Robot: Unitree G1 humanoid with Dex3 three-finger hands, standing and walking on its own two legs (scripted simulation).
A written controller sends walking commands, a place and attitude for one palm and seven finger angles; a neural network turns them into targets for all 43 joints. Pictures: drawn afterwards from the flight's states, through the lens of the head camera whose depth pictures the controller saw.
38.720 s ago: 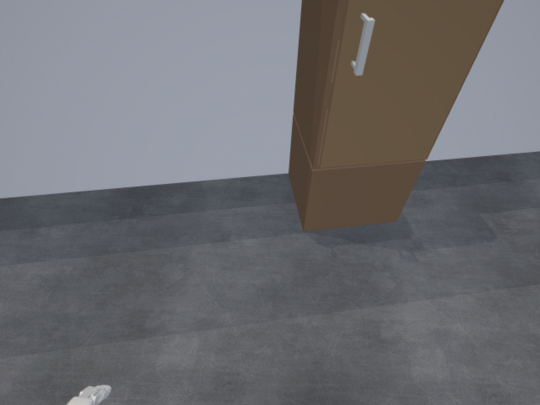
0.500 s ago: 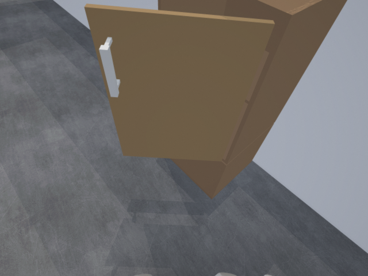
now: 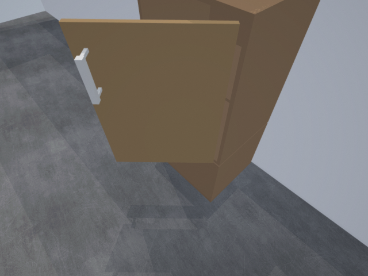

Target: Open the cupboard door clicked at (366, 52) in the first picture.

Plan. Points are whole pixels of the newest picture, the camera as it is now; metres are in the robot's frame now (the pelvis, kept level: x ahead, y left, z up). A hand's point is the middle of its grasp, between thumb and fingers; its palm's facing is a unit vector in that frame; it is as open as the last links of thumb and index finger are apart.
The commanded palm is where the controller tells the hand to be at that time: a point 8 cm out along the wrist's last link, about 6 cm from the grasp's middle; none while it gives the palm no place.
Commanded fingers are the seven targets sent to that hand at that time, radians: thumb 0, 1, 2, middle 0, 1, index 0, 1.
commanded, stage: come to a stop and stand still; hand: left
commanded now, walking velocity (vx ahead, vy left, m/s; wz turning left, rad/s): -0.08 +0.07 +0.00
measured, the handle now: (90, 77) +0.57 +0.29 +0.11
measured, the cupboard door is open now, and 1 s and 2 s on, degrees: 46 46 46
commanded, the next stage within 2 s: look again from close up in 1.26 s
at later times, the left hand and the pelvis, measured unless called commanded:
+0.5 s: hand out of the picture +0.01 +0.22 -0.17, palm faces +0.01 -0.97 -0.25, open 7.4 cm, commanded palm none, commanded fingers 0.00 0.90 0.90 -0.20 -0.30 -0.20 -0.30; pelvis -0.03 +0.03 -0.01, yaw -1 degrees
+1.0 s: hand out of the picture -0.03 +0.17 -0.18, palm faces -0.01 -0.98 -0.17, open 7.4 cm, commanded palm none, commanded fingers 0.00 0.90 0.90 -0.20 -0.30 -0.20 -0.30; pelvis -0.03 +0.00 +0.00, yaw -1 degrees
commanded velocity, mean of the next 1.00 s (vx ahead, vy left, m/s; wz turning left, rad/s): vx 0.00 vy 0.00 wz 0.00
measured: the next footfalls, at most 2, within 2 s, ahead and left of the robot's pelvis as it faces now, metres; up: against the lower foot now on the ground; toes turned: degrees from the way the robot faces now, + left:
left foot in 0.04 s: +0.03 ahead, +0.12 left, +0.00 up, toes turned +3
